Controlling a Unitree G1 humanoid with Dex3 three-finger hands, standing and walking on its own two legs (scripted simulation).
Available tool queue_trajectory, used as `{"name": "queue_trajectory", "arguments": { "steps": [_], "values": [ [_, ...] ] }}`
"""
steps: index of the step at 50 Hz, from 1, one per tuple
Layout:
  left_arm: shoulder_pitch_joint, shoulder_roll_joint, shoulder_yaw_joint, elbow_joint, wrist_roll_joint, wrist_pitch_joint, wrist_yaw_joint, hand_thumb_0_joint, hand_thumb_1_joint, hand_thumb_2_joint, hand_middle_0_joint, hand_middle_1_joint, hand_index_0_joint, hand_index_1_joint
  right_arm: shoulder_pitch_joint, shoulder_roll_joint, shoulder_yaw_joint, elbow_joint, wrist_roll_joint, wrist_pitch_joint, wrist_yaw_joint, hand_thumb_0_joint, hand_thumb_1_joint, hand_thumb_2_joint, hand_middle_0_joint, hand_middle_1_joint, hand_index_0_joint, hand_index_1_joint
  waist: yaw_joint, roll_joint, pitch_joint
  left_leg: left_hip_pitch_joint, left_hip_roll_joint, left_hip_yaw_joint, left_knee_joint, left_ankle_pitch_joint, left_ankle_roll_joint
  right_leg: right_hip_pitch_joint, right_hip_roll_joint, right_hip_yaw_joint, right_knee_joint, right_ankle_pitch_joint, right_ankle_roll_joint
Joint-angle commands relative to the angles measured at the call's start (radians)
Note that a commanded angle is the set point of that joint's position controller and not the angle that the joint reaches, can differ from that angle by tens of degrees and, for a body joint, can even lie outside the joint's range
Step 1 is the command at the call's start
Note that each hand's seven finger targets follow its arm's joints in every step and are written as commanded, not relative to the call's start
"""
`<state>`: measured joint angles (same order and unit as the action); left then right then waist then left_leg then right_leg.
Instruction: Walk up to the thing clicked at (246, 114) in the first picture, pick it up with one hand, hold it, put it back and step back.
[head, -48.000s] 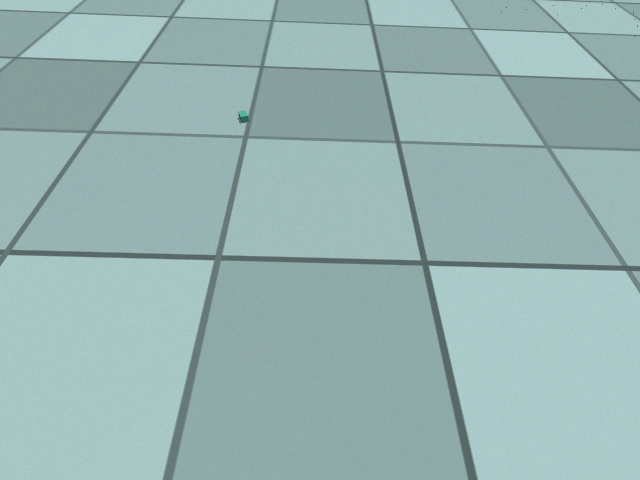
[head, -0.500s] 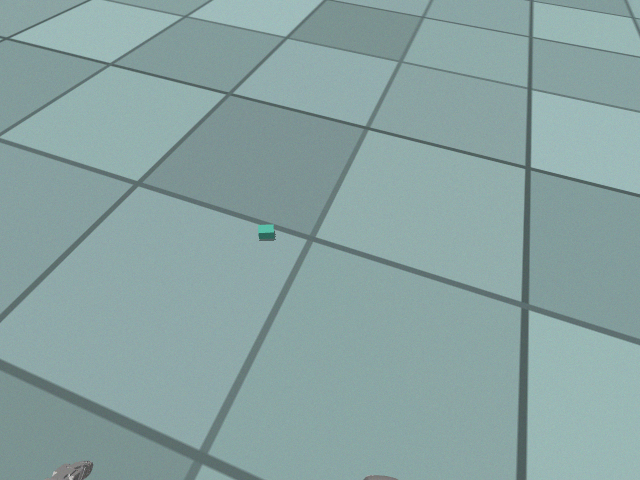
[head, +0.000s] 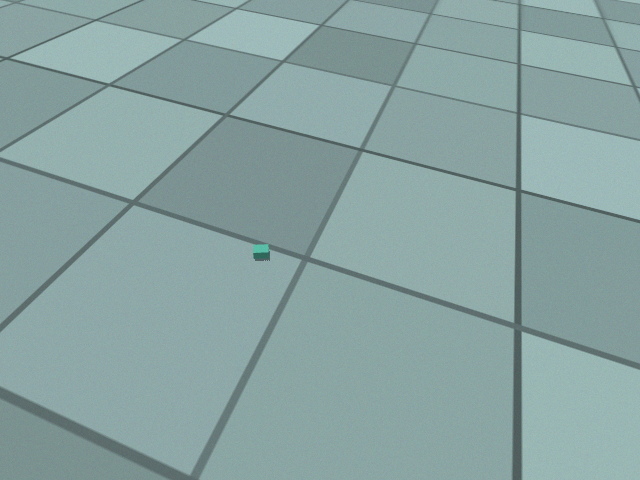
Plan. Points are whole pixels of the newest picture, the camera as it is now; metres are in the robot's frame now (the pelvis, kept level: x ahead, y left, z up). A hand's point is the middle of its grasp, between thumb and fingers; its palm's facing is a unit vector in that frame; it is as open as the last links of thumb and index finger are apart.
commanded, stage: step back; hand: left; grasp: from above
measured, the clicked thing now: (261, 251) +1.07 +0.23 -0.75
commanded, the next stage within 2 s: stand in 0.32 s
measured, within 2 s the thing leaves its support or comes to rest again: neither
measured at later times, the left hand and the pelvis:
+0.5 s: hand out of the picture +0.11 +0.25 -0.14, palm faces -0.01 -0.94 -0.35, open 7.3 cm; pelvis +0.01 -0.01 +0.01, yaw +0 degrees
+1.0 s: hand out of the picture +0.04 +0.23 -0.14, palm faces -0.02 -0.94 -0.34, open 7.3 cm; pelvis -0.02 -0.02 +0.01, yaw +0 degrees
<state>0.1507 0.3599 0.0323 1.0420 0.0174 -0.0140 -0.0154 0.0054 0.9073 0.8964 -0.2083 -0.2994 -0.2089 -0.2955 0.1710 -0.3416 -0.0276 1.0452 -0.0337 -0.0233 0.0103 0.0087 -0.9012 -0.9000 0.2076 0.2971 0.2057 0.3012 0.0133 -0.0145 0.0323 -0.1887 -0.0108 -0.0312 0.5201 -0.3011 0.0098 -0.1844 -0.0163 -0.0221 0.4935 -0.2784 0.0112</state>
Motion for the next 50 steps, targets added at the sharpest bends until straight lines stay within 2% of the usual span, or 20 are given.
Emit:
{"name": "queue_trajectory", "arguments": {
  "steps": [1, 3, 6, 9, 11, 14, 15, 16, 17, 18, 21, 22, 24, 30, 35, 37, 42, 46, 48, 50],
  "values": [
    [-0.053, 0.221, 0.050, -0.055, -0.007, -0.041, 0.022, 0.000, 0.900, 0.900, -0.200, -0.300, -0.200, -0.300, -0.066, -0.219, -0.049, -0.063, 0.013, -0.030, -0.019, 0.000, -0.900, -0.900, 0.200, 0.300, 0.200, 0.300, 0.004, 0.057, -0.086, -0.016, 0.102, -0.069, -0.070, 0.370, 0.034, 0.110, -0.100, 0.083, -0.055, 0.309, -0.067],
    [-0.070, 0.217, 0.048, -0.060, -0.009, -0.039, 0.025, 0.000, 0.900, 0.900, -0.200, -0.300, -0.200, -0.300, -0.059, -0.218, -0.050, -0.057, 0.015, -0.027, -0.021, 0.000, -0.900, -0.900, 0.200, 0.300, 0.200, 0.300, 0.001, 0.070, -0.113, 0.014, 0.106, -0.062, -0.061, 0.444, 0.032, 0.121, -0.102, 0.071, -0.033, 0.349, -0.068],
    [-0.093, 0.204, 0.041, -0.060, -0.008, -0.029, 0.027, 0.000, 0.900, 0.900, -0.200, -0.300, -0.200, -0.300, -0.078, -0.220, -0.056, -0.055, 0.015, -0.023, -0.024, 0.000, -0.900, -0.900, 0.200, 0.300, 0.200, 0.300, 0.000, 0.085, -0.104, 0.031, 0.123, -0.088, -0.090, 0.404, 0.044, 0.078, -0.080, 0.044, -0.013, 0.274, -0.060],
    [-0.113, 0.199, 0.040, -0.055, -0.006, -0.024, 0.027, 0.000, 0.900, 0.900, -0.200, -0.300, -0.200, -0.300, -0.086, -0.214, -0.056, -0.053, 0.015, -0.020, -0.027, 0.000, -0.900, -0.900, 0.200, 0.300, 0.200, 0.300, -0.004, 0.067, -0.104, 0.037, 0.130, -0.095, -0.090, 0.428, 0.048, 0.075, -0.073, 0.036, -0.001, 0.267, -0.058],
    [-0.107, 0.202, 0.039, -0.051, -0.005, -0.026, 0.028, 0.000, 0.900, 0.900, -0.200, -0.300, -0.200, -0.300, -0.098, -0.212, -0.057, -0.054, 0.017, -0.019, -0.029, 0.000, -0.900, -0.900, 0.200, 0.300, 0.200, 0.300, 0.001, 0.051, -0.118, 0.049, 0.123, -0.078, -0.066, 0.481, 0.043, 0.096, -0.085, 0.042, -0.006, 0.328, -0.059],
    [-0.097, 0.212, 0.044, -0.046, -0.005, -0.025, 0.031, 0.000, 0.900, 0.900, -0.200, -0.300, -0.200, -0.300, -0.105, -0.206, -0.056, -0.057, 0.018, -0.016, -0.031, 0.000, -0.900, -0.900, 0.200, 0.300, 0.200, 0.300, 0.006, 0.021, -0.129, 0.035, 0.106, -0.055, -0.039, 0.491, 0.037, 0.130, -0.096, 0.050, 0.002, 0.392, -0.064],
    [-0.103, 0.219, 0.046, -0.045, -0.004, -0.023, 0.031, 0.000, 0.900, 0.900, -0.200, -0.300, -0.200, -0.300, -0.109, -0.207, -0.057, -0.060, 0.018, -0.014, -0.029, 0.000, -0.900, -0.900, 0.200, 0.300, 0.200, 0.300, 0.004, 0.010, -0.117, 0.010, 0.097, -0.049, -0.031, 0.455, 0.037, 0.137, -0.098, 0.053, 0.000, 0.380, -0.064],
    [-0.115, 0.185, 0.024, -0.025, -0.014, -0.018, 0.031, 0.000, 0.900, 0.900, -0.200, -0.300, -0.200, -0.300, -0.120, -0.204, -0.037, -0.052, 0.027, -0.016, -0.031, 0.000, -0.900, -0.900, 0.200, 0.300, 0.200, 0.300, -0.007, 0.011, -0.084, 0.055, 0.124, -0.098, -0.105, 0.517, 0.029, 0.093, -0.115, 0.086, -0.055, 0.454, -0.052],
    [-0.125, 0.184, 0.025, -0.029, -0.014, -0.016, 0.032, 0.000, 0.900, 0.900, -0.200, -0.300, -0.200, -0.300, -0.105, -0.215, -0.039, -0.048, 0.028, -0.016, -0.031, 0.000, -0.900, -0.900, 0.200, 0.300, 0.200, 0.300, -0.014, 0.011, -0.085, 0.063, 0.137, -0.099, -0.117, 0.575, 0.028, 0.114, -0.105, 0.073, -0.053, 0.461, -0.040],
    [-0.116, 0.188, 0.025, -0.026, -0.016, -0.016, 0.034, 0.000, 0.900, 0.900, -0.200, -0.300, -0.200, -0.300, -0.117, -0.223, -0.041, -0.042, 0.028, -0.017, -0.031, 0.000, -0.900, -0.900, 0.200, 0.300, 0.200, 0.300, -0.006, 0.019, -0.106, 0.090, 0.138, -0.101, -0.104, 0.597, 0.025, 0.122, -0.110, 0.075, -0.062, 0.481, -0.043],
    [-0.124, 0.191, 0.022, -0.015, -0.014, -0.015, 0.034, 0.000, 0.900, 0.900, -0.200, -0.300, -0.200, -0.300, -0.120, -0.213, -0.032, -0.031, 0.028, -0.015, -0.030, 0.000, -0.900, -0.900, 0.200, 0.300, 0.200, 0.300, -0.012, 0.014, -0.109, 0.115, 0.133, -0.084, -0.134, 0.581, 0.018, 0.147, -0.108, 0.071, -0.093, 0.471, -0.034],
    [-0.125, 0.192, 0.022, -0.013, -0.012, -0.014, 0.034, 0.000, 0.900, 0.900, -0.200, -0.300, -0.200, -0.300, -0.117, -0.213, -0.031, -0.028, 0.029, -0.014, -0.032, 0.000, -0.900, -0.900, 0.200, 0.300, 0.200, 0.300, -0.014, 0.019, -0.122, 0.131, 0.137, -0.082, -0.139, 0.615, 0.014, 0.154, -0.106, 0.066, -0.087, 0.481, -0.037],
    [-0.127, 0.192, 0.021, -0.004, -0.014, -0.017, 0.034, 0.000, 0.900, 0.900, -0.200, -0.300, -0.200, -0.300, -0.132, -0.208, -0.027, -0.025, 0.031, -0.014, -0.030, 0.000, -0.900, -0.900, 0.200, 0.300, 0.200, 0.300, -0.009, 0.016, -0.135, 0.142, 0.135, -0.078, -0.153, 0.573, 0.012, 0.170, -0.113, 0.072, -0.116, 0.470, -0.033],
    [-0.136, 0.198, 0.018, 0.022, -0.009, -0.019, 0.028, 0.000, 0.900, 0.900, -0.200, -0.300, -0.200, -0.300, -0.160, -0.199, -0.018, -0.007, 0.029, -0.007, -0.022, 0.000, -0.900, -0.900, 0.200, 0.300, 0.200, 0.300, -0.009, 0.012, -0.085, 0.108, 0.123, -0.076, -0.222, 0.327, 0.006, 0.141, -0.114, 0.084, -0.195, 0.298, -0.028],
    [-0.140, 0.200, 0.016, 0.035, -0.007, -0.024, 0.026, 0.000, 0.900, 0.900, -0.200, -0.300, -0.200, -0.300, -0.147, -0.199, -0.014, 0.011, 0.024, -0.008, -0.016, 0.000, -0.900, -0.900, 0.200, 0.300, 0.200, 0.300, -0.013, 0.014, -0.059, 0.084, 0.125, -0.079, -0.250, 0.242, 0.002, 0.130, -0.118, 0.096, -0.226, 0.226, -0.029],
    [-0.136, 0.205, 0.016, 0.042, -0.006, -0.024, 0.024, 0.000, 0.900, 0.900, -0.200, -0.300, -0.200, -0.300, -0.140, -0.198, -0.013, 0.018, 0.024, -0.008, -0.015, 0.000, -0.900, -0.900, 0.200, 0.300, 0.200, 0.300, -0.013, 0.009, -0.030, 0.078, 0.120, -0.082, -0.263, 0.162, 0.002, 0.090, -0.113, 0.103, -0.248, 0.133, -0.028],
    [-0.120, 0.201, 0.014, 0.049, -0.006, -0.028, 0.020, 0.000, 0.900, 0.900, -0.200, -0.300, -0.200, -0.300, -0.126, -0.205, -0.012, 0.025, 0.023, -0.011, -0.012, 0.000, -0.900, -0.900, 0.200, 0.300, 0.200, 0.300, -0.011, 0.017, -0.046, 0.070, 0.126, -0.086, -0.260, 0.171, 0.004, 0.101, -0.117, 0.110, -0.251, 0.153, -0.030],
    [-0.115, 0.203, 0.014, 0.052, -0.007, -0.025, 0.019, 0.000, 0.900, 0.900, -0.200, -0.300, -0.200, -0.300, -0.105, -0.207, -0.010, 0.033, 0.022, -0.009, -0.010, 0.000, -0.900, -0.900, 0.200, 0.300, 0.200, 0.300, -0.011, 0.020, -0.008, 0.039, 0.118, -0.087, -0.264, 0.094, 0.006, 0.056, -0.112, 0.120, -0.275, 0.041, -0.029],
    [-0.111, 0.210, 0.016, 0.051, -0.006, -0.024, 0.018, 0.000, 0.900, 0.900, -0.200, -0.300, -0.200, -0.300, -0.094, -0.210, -0.012, 0.032, 0.021, -0.007, -0.010, 0.000, -0.900, -0.900, 0.200, 0.300, 0.200, 0.300, -0.011, 0.014, -0.017, 0.038, 0.119, -0.089, -0.262, 0.093, 0.008, 0.054, -0.113, 0.123, -0.274, 0.017, -0.032],
    [-0.112, 0.211, 0.016, 0.053, -0.006, -0.025, 0.017, 0.000, 0.900, 0.900, -0.200, -0.300, -0.200, -0.300, -0.086, -0.206, -0.010, 0.032, 0.021, -0.009, -0.010, 0.000, -0.900, -0.900, 0.200, 0.300, 0.200, 0.300, -0.015, 0.008, -0.028, 0.038, 0.126, -0.092, -0.263, 0.116, 0.010, 0.073, -0.114, 0.123, -0.261, 0.058, -0.034]
  ]
}}
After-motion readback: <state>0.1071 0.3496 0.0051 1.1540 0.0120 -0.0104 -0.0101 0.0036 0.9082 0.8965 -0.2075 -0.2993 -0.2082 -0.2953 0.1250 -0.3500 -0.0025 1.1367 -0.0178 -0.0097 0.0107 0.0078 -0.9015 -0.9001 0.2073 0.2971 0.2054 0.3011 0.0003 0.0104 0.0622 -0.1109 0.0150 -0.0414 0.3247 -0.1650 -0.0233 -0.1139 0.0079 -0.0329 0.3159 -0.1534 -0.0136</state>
